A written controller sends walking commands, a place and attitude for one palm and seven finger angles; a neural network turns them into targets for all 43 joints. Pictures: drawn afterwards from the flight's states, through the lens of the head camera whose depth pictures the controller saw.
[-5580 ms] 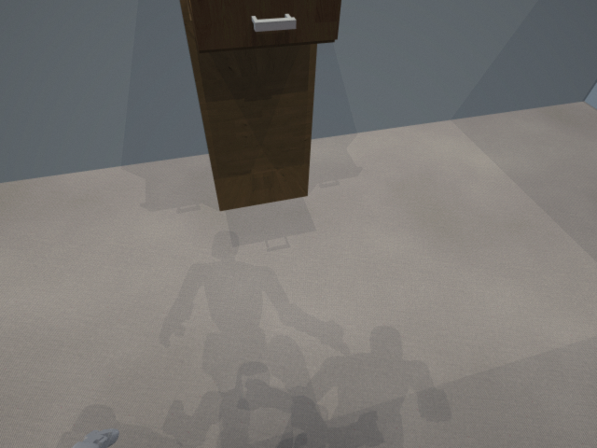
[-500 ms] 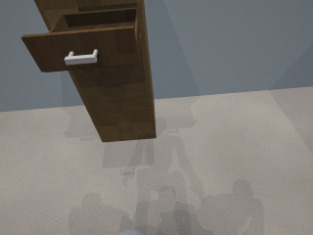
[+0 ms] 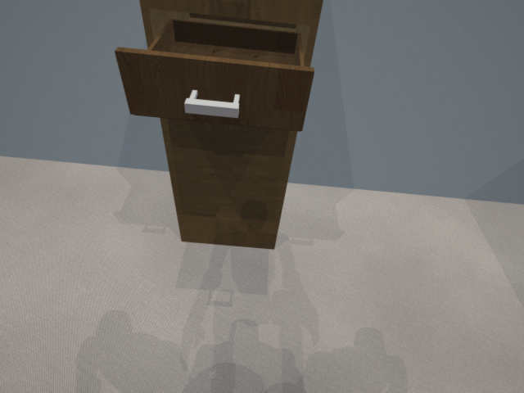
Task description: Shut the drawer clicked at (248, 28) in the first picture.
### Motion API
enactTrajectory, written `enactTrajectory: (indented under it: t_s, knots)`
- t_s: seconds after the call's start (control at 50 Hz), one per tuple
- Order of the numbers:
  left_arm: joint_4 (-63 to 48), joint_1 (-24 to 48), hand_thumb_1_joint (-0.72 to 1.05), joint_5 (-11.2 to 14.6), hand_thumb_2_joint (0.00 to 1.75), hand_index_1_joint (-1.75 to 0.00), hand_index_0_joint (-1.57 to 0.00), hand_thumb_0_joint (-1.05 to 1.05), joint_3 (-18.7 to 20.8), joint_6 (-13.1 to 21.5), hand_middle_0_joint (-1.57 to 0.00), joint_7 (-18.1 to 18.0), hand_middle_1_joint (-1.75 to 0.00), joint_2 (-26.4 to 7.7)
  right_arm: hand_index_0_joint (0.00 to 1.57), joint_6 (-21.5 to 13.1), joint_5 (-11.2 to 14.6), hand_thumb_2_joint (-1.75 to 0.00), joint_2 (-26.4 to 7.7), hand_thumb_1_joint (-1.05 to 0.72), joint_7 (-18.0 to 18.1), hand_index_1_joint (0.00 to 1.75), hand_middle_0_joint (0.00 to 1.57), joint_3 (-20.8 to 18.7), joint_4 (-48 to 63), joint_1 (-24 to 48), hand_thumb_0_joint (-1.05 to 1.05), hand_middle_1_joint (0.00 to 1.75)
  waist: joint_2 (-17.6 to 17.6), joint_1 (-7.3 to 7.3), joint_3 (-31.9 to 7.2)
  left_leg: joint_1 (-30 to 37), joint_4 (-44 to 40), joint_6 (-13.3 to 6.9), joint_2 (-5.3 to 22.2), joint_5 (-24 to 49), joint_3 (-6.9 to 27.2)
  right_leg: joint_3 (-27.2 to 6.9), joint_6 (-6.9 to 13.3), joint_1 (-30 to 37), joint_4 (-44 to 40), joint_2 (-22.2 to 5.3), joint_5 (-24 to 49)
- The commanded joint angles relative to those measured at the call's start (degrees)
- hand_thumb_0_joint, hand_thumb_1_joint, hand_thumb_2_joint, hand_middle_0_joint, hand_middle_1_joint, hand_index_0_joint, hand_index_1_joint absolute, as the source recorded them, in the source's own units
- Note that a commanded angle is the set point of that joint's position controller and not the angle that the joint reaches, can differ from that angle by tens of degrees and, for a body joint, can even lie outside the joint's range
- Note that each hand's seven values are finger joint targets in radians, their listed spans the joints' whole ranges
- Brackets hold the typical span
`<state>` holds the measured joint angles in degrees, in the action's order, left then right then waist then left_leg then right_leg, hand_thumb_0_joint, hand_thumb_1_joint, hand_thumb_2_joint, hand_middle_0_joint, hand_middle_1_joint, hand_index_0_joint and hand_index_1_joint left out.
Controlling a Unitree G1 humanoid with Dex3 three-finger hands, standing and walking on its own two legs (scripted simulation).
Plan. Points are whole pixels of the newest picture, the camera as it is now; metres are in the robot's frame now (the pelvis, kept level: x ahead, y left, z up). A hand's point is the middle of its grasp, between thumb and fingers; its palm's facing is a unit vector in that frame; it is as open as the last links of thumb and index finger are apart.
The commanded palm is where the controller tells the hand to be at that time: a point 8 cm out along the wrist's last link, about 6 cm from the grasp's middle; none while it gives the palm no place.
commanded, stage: take the last steps up to it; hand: left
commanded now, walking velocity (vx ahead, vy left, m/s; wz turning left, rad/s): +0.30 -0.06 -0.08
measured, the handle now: (213, 102) +0.61 +0.16 +0.13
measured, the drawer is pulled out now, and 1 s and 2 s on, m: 0.25 0.25 0.25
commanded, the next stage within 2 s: come to a stop and stand still in 0.52 s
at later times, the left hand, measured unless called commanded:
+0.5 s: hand (210, 319) +0.30 +0.12 -0.19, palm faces -0.02 -0.99 -0.16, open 7.4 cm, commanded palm none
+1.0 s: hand (206, 308) +0.32 +0.13 -0.19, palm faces +0.02 -0.98 -0.22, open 7.4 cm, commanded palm none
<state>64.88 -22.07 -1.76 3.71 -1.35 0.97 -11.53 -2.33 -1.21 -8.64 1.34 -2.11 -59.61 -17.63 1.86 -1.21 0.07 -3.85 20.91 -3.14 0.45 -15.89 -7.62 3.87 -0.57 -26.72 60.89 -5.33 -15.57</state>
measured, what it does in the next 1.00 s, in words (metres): walks ahead: right foot, then left foot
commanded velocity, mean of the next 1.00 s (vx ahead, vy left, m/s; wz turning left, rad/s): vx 0.04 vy -0.03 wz -0.02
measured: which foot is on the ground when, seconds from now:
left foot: down 0.00-0.40, up 0.42-0.78, down 0.80-1.00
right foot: up 0.00-0.40, down 0.42-0.86, up 0.88-1.00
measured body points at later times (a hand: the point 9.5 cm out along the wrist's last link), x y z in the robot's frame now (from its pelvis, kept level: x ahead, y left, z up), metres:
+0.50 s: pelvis +0.20 -0.05 -0.03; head +0.22 -0.05 +0.42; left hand +0.30 +0.17 -0.18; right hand +0.07 -0.23 -0.18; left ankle +0.03 +0.07 -0.65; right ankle +0.25 -0.12 -0.75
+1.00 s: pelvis +0.29 -0.05 -0.01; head +0.34 -0.05 +0.43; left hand +0.32 +0.18 -0.17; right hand +0.39 -0.27 -0.17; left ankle +0.36 +0.09 -0.75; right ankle +0.23 -0.15 -0.69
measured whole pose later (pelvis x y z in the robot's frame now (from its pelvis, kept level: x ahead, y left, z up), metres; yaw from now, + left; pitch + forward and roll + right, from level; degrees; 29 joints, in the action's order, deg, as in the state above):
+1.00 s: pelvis +0.29 -0.05 -0.01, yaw -4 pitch -1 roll +1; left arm 58.5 -12.8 -0.2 3.0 -2.5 -2.0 -9.2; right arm 1.6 -1.3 -7.1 2.3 -2.1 -56.3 -3.9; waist 0.5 -2.0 7.5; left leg -18.4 29.1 0.8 3.8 -9.3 -4.9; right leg 0.8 -0.7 -21.3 58.2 0.2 -32.0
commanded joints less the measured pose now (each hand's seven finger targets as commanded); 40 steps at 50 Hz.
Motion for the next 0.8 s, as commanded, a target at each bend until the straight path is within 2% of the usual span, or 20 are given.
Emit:
enactTrajectory:
  t_s: [0.0,0.04,0.12,0.24,0.3,0.32,0.36,0.38,0.4,0.42,0.44,0.46,0.48,0.54,0.6,0.68,0.72,0.74,0.76,0.78]
  knots:
    - [-3.27,1.07,0.90,0.29,0.90,-0.30,-0.20,0.00,0.22,1.85,-0.20,-0.31,-0.30,-1.16,0.20,-2.02,0.85,-0.90,-5.66,-0.90,0.82,0.30,0.20,-0.08,-1.19,-7.14,0.00,0.30,-7.38,0.41,6.22,3.04,-10.97,1.30,12.68,23.59,8.28,-1.58,-0.85,-11.14,4.21,-0.08,5.09]
    - [-3.94,2.52,0.90,0.33,0.90,-0.30,-0.20,0.00,0.34,1.56,-0.20,-0.48,-0.30,-0.92,0.20,-2.25,0.78,-0.90,-5.29,-0.90,1.07,0.30,0.20,0.12,-2.23,-8.93,0.00,0.30,-8.18,0.45,6.34,4.42,-9.66,1.05,13.27,30.96,7.15,-1.52,-0.89,-13.13,4.98,0.33,5.34]
    - [-6.37,9.44,0.90,0.51,0.90,-0.30,-0.20,0.00,0.26,1.54,-0.20,-0.24,-0.30,-0.75,0.20,-2.52,0.39,-0.90,-3.98,-0.90,1.52,0.30,0.20,0.47,-4.34,-12.66,0.00,0.30,-7.32,1.72,9.65,5.98,-9.69,-2.02,15.54,33.21,8.54,-1.23,-0.39,-17.43,1.86,-0.57,5.50]
    - [-10.12,19.85,0.90,0.82,0.90,-0.30,-0.20,0.00,-0.73,2.28,-0.20,0.42,-0.30,0.58,0.20,-2.46,-0.44,-0.90,-4.16,-0.90,1.96,0.30,0.20,0.38,-7.05,-17.42,0.00,0.30,-7.72,4.52,11.70,11.18,-7.57,-4.55,16.20,39.65,7.67,2.18,1.62,-16.87,-12.39,0.27,3.10]
    - [-9.39,15.99,0.90,1.02,0.90,-0.30,-0.20,0.00,-0.76,2.83,-0.20,0.02,-0.30,0.13,0.20,-1.96,-0.36,-0.90,-6.19,-0.90,1.83,0.30,0.20,-0.15,-7.47,-16.09,0.00,0.30,-7.97,2.25,7.48,9.22,-0.15,-4.00,15.78,57.57,4.49,5.53,4.26,-2.83,-20.72,4.55,-0.23]
    - [-8.24,11.70,0.90,0.92,0.90,-0.30,-0.20,0.00,-0.51,3.13,-0.20,-0.25,-0.30,-0.24,0.20,-1.89,-0.16,-0.90,-6.84,-0.90,1.80,0.30,0.20,-0.42,-7.17,-15.07,0.00,0.30,-8.40,0.37,5.35,8.24,3.85,-3.50,15.56,61.23,3.67,5.93,4.95,2.76,-22.43,5.86,0.50]
    - [-4.29,-0.78,0.90,0.46,0.90,-0.30,-0.20,0.00,0.61,4.18,-0.20,-0.55,-0.30,-2.71,0.20,-1.74,0.58,-0.90,-7.39,-0.90,1.38,0.30,0.20,-0.79,-6.31,-12.72,0.00,0.30,-7.42,-5.16,-0.89,-0.15,19.10,-0.94,12.00,53.76,1.11,5.74,6.25,22.11,-29.33,6.56,9.10]
    - [-2.39,-7.86,0.90,0.16,0.90,-0.30,-0.20,0.00,1.83,4.99,-0.20,-1.10,-0.30,-7.59,0.20,-1.82,1.33,-0.90,-5.38,-0.90,0.63,0.30,0.20,-0.80,-5.51,-13.11,0.00,0.30,-0.09,-7.70,-6.31,-12.87,35.60,0.98,7.47,33.02,-0.55,-7.89,11.29,35.59,-30.25,-4.62,15.89]
    - [-2.28,-9.84,0.90,0.96,0.90,-0.30,-0.20,0.00,2.77,5.00,-0.20,-1.57,-0.30,-11.75,0.20,-1.86,1.70,-0.90,-2.11,-0.90,0.58,0.30,0.20,-0.51,-3.92,-15.27,0.00,0.30,8.72,-5.29,-11.48,-23.63,56.83,2.94,-0.78,-15.88,0.70,-32.66,18.79,40.70,-37.60,-20.74,28.87]
    - [-3.42,-6.70,0.90,1.78,0.90,-0.30,-0.20,0.00,2.51,4.57,-0.20,-1.97,-0.30,-11.60,0.20,-1.33,1.71,-0.90,-3.22,-0.90,0.58,0.30,0.20,-0.75,-2.99,-11.22,0.00,0.30,1.57,-5.18,-7.85,-25.66,61.63,1.19,1.61,-16.38,7.80,-31.88,20.87,33.82,-42.93,-21.15,20.46]
    - [-4.32,-1.26,0.90,1.66,0.90,-0.30,-0.20,0.00,1.94,4.37,-0.20,-2.15,-0.30,-9.39,0.20,-1.01,1.40,-0.90,-1.87,-0.90,0.14,0.30,0.20,-0.93,-2.24,-7.46,0.00,0.30,-0.02,-3.54,-1.04,-27.64,61.68,1.11,4.04,-11.65,8.30,-28.39,18.80,25.72,-45.75,-18.70,10.71]
    - [-5.36,2.76,0.90,1.64,0.90,-0.30,-0.20,0.00,1.19,4.49,-0.20,-2.27,-0.30,-6.91,0.20,-0.67,0.86,-0.90,-1.45,-0.90,-0.09,0.30,0.20,-0.93,-1.45,-5.28,0.00,0.30,-3.77,-1.76,3.02,-28.01,59.86,1.34,6.03,-7.98,8.88,-23.90,16.66,17.69,-46.61,-16.85,9.13]
    - [-5.77,5.53,0.90,1.47,0.90,-0.30,-0.20,0.00,0.26,4.93,-0.20,-2.37,-0.30,-4.42,0.20,-0.02,0.33,-0.90,-0.67,-0.90,-0.19,0.30,0.20,-0.77,-1.42,-5.35,0.00,0.30,-4.76,0.58,5.27,-25.55,56.66,1.62,7.17,-5.74,9.05,-18.28,14.42,11.16,-47.55,-14.70,10.62]
    - [-5.82,7.70,0.90,0.81,0.90,-0.30,-0.20,0.00,-0.77,5.80,-0.20,-2.42,-0.30,-1.85,0.20,1.46,-0.13,-0.90,1.09,-0.90,-0.45,0.30,0.20,-0.48,-2.38,-9.67,0.00,0.30,-0.63,4.67,3.55,-20.36,45.99,2.96,7.03,-3.44,6.88,-6.60,11.51,6.76,-48.33,-9.56,20.55]
    - [-5.07,5.98,0.90,0.63,0.90,-0.30,-0.20,0.00,-0.86,5.88,-0.20,-2.27,-0.30,-1.93,0.20,1.71,0.01,-0.90,1.18,-0.90,-0.77,0.30,0.20,-0.33,-0.93,-6.16,0.00,0.30,2.64,4.04,2.00,-19.61,34.33,4.23,6.63,-1.86,4.67,-4.28,11.73,9.71,-46.98,-7.65,28.03]
    - [-4.50,4.69,0.90,0.82,0.90,-0.30,-0.20,0.00,-1.41,4.63,-0.20,-2.53,-0.30,-2.16,0.20,1.44,0.55,-0.90,0.29,-0.90,-0.16,0.30,0.20,0.92,-0.24,0.24,0.00,0.30,3.55,1.79,-0.51,-16.36,20.25,5.46,3.65,1.94,3.59,-3.04,9.49,17.41,-41.06,-5.83,45.14]
    - [-4.37,4.65,0.90,0.93,0.90,-0.30,-0.20,0.00,-1.32,3.86,-0.20,-3.07,-0.30,-3.29,0.20,1.57,0.85,-0.90,-1.13,-0.90,0.12,0.30,0.20,0.69,0.15,1.86,0.00,0.30,3.51,1.71,-1.16,-12.48,13.36,5.37,2.79,6.49,4.09,-3.05,8.31,18.45,-37.40,-5.54,45.03]
    - [-4.48,4.43,0.90,1.10,0.90,-0.30,-0.20,0.00,-1.21,3.37,-0.20,-3.26,-0.30,-3.88,0.20,1.76,0.85,-0.90,-1.99,-0.90,0.25,0.30,0.20,0.37,0.35,2.18,0.00,0.30,3.95,2.03,-1.30,-10.23,9.12,5.35,2.44,10.72,4.00,-2.82,7.06,18.61,-34.78,-4.91,44.14]
    - [-4.66,4.14,0.90,1.29,0.90,-0.30,-0.20,0.00,-1.03,2.77,-0.20,-3.41,-0.30,-4.07,0.20,1.76,0.73,-0.90,-3.74,-0.90,0.37,0.30,0.20,-0.18,0.27,1.53,0.00,0.30,1.74,2.36,-1.54,-6.20,6.06,4.81,3.58,23.21,4.40,-2.60,5.32,16.81,-31.81,-4.04,40.41]
    - [-5.32,2.86,0.90,1.49,0.90,-0.30,-0.20,0.00,-1.11,2.25,-0.20,-3.61,-0.30,-3.19,0.20,1.62,0.56,-0.90,-6.46,-0.90,0.59,0.30,0.20,-0.74,0.62,0.75,0.00,0.30,-2.80,2.22,-3.00,0.29,7.40,2.53,8.82,44.63,8.14,-1.63,2.95,12.44,-28.62,-1.96,31.92]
